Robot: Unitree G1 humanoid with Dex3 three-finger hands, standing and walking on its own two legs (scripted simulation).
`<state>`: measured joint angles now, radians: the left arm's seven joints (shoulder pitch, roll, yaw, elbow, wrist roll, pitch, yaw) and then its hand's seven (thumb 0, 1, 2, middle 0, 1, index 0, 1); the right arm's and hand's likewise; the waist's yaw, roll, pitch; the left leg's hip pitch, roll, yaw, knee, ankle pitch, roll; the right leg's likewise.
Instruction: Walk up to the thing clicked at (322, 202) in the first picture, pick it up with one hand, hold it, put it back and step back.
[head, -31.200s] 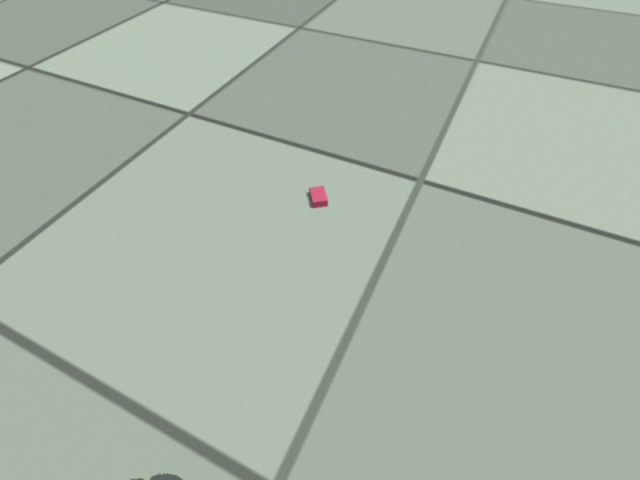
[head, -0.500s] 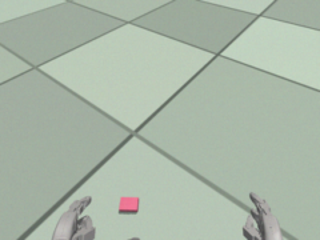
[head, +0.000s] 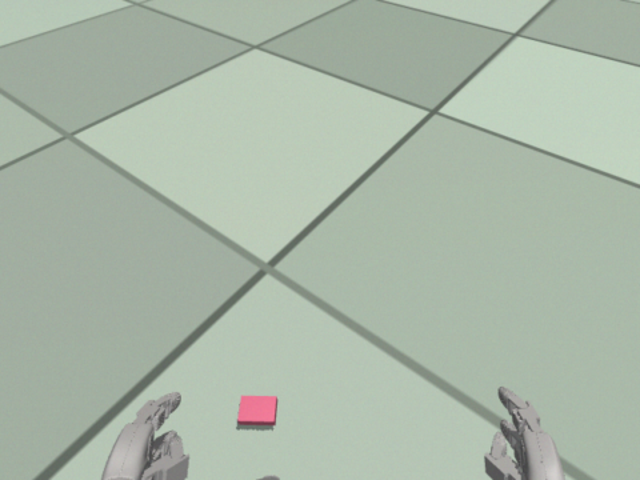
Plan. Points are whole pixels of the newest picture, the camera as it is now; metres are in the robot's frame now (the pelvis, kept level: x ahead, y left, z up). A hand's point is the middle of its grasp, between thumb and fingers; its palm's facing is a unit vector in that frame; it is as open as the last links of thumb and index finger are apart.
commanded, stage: home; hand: left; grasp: from above
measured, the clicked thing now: (258, 410) +0.42 +0.19 -0.70
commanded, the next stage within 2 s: stand in 0.34 s
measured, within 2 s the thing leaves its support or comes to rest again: neither
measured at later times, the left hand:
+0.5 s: hand (180, 470) +0.16 +0.19 -0.06, palm faces +0.01 -0.96 -0.27, open 7.4 cm
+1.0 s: hand out of the picture +0.02 +0.24 -0.11, palm faces +0.04 -0.95 -0.32, open 7.4 cm
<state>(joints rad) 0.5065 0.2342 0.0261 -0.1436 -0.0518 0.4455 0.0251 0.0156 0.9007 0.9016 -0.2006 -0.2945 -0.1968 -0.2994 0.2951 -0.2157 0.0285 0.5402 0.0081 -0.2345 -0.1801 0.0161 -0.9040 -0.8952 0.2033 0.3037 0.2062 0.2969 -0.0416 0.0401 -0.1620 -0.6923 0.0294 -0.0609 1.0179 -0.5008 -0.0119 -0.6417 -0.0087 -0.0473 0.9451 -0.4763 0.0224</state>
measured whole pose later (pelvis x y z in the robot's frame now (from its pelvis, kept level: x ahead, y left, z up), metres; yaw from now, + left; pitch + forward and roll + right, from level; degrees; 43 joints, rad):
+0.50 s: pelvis -0.01 +0.00 +0.00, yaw +0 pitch +6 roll -2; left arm 0.38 0.26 0.00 0.09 0.01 0.26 0.03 0.01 0.90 0.90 -0.20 -0.29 -0.20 -0.30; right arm 0.24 -0.23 0.01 0.64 -0.07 -0.17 -0.13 0.01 -0.90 -0.90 0.20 0.30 0.20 0.30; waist -0.01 0.01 -0.06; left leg -0.61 0.02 -0.04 0.98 -0.47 -0.01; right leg -0.57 -0.02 -0.03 0.93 -0.46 0.02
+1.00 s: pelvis -0.02 +0.01 +0.06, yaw +0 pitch -5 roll +0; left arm 0.23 0.28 0.04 1.04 0.04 0.02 0.03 0.01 0.90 0.90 -0.20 -0.30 -0.20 -0.30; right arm 0.19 -0.27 -0.03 1.04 -0.03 0.00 -0.02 0.01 -0.91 -0.90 0.20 0.30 0.20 0.30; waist 0.02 0.00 0.06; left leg -0.18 -0.02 -0.02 0.50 -0.24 0.01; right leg -0.16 -0.06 -0.02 0.48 -0.24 0.04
